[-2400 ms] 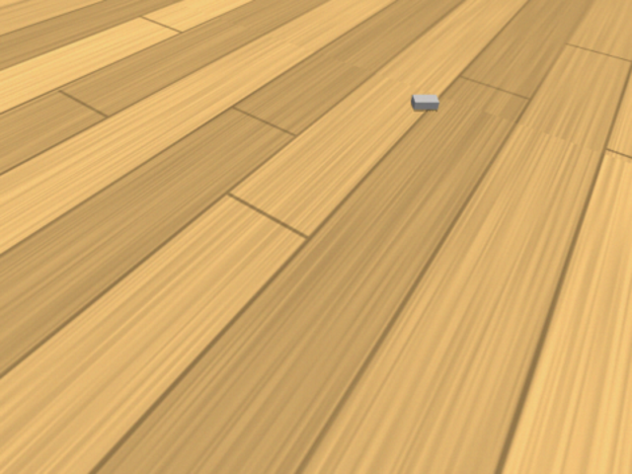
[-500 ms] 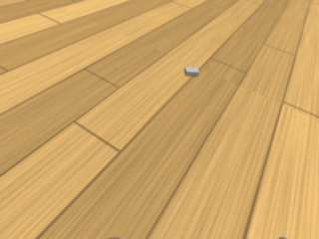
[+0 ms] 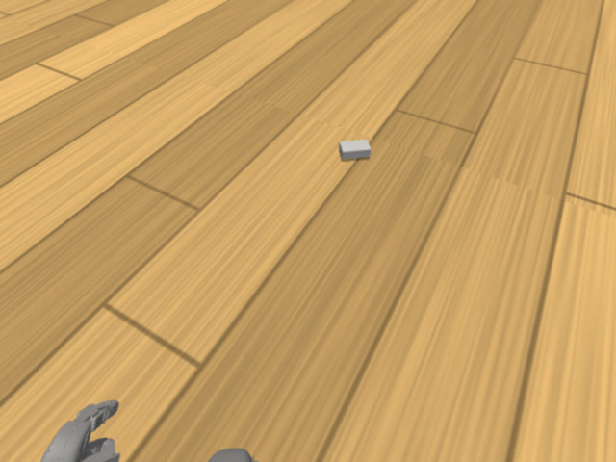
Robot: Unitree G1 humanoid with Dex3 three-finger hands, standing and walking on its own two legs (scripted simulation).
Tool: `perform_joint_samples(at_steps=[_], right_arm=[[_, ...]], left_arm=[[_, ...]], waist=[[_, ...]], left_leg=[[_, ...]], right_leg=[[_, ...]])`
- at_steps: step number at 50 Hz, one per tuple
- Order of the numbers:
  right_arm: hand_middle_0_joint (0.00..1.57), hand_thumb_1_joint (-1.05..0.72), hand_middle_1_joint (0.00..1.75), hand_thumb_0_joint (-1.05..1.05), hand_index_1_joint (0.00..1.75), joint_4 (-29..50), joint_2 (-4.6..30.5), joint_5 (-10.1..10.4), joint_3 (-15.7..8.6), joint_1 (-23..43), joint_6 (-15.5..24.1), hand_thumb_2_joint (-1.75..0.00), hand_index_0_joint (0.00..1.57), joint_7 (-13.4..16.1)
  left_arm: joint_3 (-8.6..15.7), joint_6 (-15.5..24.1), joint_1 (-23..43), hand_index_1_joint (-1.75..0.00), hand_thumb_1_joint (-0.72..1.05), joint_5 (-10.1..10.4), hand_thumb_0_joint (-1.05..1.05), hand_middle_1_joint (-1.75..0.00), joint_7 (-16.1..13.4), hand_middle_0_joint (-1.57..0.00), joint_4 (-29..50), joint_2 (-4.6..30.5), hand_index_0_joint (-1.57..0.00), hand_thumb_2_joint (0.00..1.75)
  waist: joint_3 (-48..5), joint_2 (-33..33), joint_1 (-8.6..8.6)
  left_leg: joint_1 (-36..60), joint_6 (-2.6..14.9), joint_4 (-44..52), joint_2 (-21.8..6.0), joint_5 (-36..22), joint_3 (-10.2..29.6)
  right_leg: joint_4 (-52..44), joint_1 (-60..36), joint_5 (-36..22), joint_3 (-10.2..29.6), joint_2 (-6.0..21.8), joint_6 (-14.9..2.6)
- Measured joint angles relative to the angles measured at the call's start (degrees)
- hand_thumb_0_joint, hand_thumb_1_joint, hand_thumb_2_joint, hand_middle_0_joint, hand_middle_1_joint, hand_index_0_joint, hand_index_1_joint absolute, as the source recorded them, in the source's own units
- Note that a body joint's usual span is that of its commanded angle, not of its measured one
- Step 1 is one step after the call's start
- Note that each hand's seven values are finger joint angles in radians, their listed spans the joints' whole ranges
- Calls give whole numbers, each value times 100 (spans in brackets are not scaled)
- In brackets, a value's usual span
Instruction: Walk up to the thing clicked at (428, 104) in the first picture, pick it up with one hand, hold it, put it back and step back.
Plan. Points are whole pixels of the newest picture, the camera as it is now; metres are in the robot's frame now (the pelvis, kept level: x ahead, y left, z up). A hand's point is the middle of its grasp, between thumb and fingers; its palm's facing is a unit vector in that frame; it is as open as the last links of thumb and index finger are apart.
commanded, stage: walk up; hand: left
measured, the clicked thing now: (354, 149) +1.60 -0.20 -0.74
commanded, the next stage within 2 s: none
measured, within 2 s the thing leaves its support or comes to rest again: neither
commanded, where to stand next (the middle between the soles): +1.16 -0.50 m, yaw +7 degrees
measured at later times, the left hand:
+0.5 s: hand (193, 341) +0.33 +0.21 -0.16, palm faces -0.04 -0.96 -0.28, open 7.4 cm
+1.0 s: hand (280, 225) +0.57 +0.07 -0.13, palm faces +0.02 -0.94 -0.35, open 7.4 cm
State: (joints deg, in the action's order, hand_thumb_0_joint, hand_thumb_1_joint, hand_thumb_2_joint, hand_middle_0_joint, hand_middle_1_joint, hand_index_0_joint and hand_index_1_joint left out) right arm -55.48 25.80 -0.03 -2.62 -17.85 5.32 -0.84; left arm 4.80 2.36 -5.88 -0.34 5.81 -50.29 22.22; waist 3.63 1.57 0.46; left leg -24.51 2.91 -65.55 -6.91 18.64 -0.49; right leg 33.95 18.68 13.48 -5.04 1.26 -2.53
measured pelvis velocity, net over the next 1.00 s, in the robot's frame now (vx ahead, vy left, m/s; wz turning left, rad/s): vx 0.52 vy -0.20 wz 0.02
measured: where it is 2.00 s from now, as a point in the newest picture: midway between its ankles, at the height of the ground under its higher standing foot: (420, 264)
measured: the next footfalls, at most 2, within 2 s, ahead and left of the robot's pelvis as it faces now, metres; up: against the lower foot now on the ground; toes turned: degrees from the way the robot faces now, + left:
left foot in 0.28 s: +0.35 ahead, +0.07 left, +0.00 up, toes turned +8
right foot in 0.72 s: +0.54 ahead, -0.30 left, +0.00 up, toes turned -6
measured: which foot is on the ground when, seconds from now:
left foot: up 0.00-0.26, down 0.28-0.74, up 0.76-1.00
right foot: down 0.00-0.30, up 0.32-0.70, down 0.72-1.00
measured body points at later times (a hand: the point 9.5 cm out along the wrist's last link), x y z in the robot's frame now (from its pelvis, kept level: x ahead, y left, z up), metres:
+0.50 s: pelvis +0.28 -0.06 +0.00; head +0.30 -0.02 +0.45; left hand +0.34 +0.26 -0.14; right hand +0.37 -0.39 -0.07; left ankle +0.31 +0.06 -0.73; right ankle +0.31 -0.22 -0.66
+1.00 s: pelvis +0.52 -0.20 +0.01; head +0.54 -0.20 +0.45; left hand +0.57 +0.12 -0.10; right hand +0.59 -0.53 -0.11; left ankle +0.61 -0.07 -0.69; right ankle +0.50 -0.29 -0.73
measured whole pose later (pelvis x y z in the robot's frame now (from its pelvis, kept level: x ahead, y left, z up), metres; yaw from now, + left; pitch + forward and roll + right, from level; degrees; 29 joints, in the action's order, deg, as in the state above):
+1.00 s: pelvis +0.52 -0.20 +0.01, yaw +1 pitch -1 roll -1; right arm -53.0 24.4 -0.4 -2.2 -16.9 5.1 -1.5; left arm 4.2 2.1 -15.8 -1.6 4.7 -47.6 23.0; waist 3.6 0.6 -2.7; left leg -31.3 1.1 -48.4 -5.2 16.8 -4.0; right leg 29.8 11.3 17.9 -7.5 -0.1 -3.2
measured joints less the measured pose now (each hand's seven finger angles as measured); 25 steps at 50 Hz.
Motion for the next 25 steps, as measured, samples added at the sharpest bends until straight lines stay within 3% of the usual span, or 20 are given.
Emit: perform_joint_samples(at_steps=[7,13,15,18,20,22,25], right_arm=[[21,-91,30,0,30,260,-64,-79,-15,228,9,-90,21,-173],[21,-90,30,1,30,374,-125,-46,-29,354,11,-90,21,-136],[21,-90,30,1,30,498,-134,-90,-63,419,87,-90,21,-67],[21,-90,30,0,30,758,-176,-24,-66,523,157,-90,21,23],[21,-90,30,0,30,835,-244,40,-22,503,171,-90,21,74],[21,-90,30,0,30,840,-269,66,27,412,195,-90,21,98],[21,-90,30,0,30,761,-248,22,76,220,224,-90,21,65]], left_arm=[[-33,35,-754,-30,91,-85,1,-30,-7,-20,-19,0,-20,89],[12,-63,-1242,-30,91,-117,1,-30,-26,-20,-48,222,-20,89],[-1,-124,-1377,-30,91,-98,1,-30,-94,-20,-87,266,-20,89],[-75,-247,-1381,-30,91,-83,1,-30,-184,-20,-190,199,-20,89],[-120,-264,-1338,-30,91,-80,1,-30,-165,-20,-224,222,-20,89],[-115,-243,-1244,-30,91,-78,2,-30,-118,-20,-178,250,-20,89],[-56,-233,-1032,-30,91,-94,1,-30,1,-20,-53,310,-20,89]], waist=[[-96,-8,-279],[6,-278,-517],[64,-457,-506],[155,-578,-365],[141,-692,-281],[104,-752,-233],[58,-774,-193]], left_leg=[[-923,-218,1652,-3,-617,-310],[-402,-98,3201,321,-1194,-564],[-178,89,3172,515,-1267,-652],[-66,94,2701,514,-680,-727],[263,22,2876,512,-558,-782],[583,-46,3104,485,-499,-802],[983,-162,3357,406,-384,-771]], right_leg=[[-860,-1053,311,-194,-412,-166],[-696,-1729,1142,-255,-563,-191],[255,-1554,1571,-215,-403,-153],[2601,-544,1464,350,-466,33],[3401,79,1138,612,-356,76],[3515,610,912,715,-87,124],[2876,1133,645,785,357,219]])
